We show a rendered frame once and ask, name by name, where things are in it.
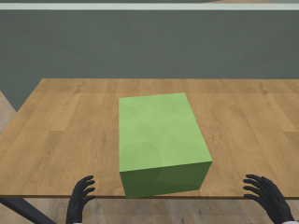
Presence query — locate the robot right hand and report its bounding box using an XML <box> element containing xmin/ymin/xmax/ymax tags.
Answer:
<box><xmin>243</xmin><ymin>174</ymin><xmax>295</xmax><ymax>224</ymax></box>

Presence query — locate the carton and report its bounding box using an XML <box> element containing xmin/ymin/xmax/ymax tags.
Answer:
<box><xmin>119</xmin><ymin>92</ymin><xmax>213</xmax><ymax>200</ymax></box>

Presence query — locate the table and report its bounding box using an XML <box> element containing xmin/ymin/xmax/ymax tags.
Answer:
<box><xmin>0</xmin><ymin>78</ymin><xmax>299</xmax><ymax>224</ymax></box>

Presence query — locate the robot left hand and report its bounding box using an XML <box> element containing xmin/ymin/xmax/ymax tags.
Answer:
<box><xmin>65</xmin><ymin>175</ymin><xmax>95</xmax><ymax>224</ymax></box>

